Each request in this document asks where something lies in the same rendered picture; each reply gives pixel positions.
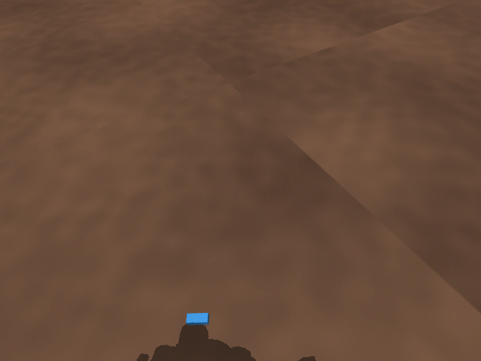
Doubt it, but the small box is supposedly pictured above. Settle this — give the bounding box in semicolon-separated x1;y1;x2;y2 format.
186;313;209;325

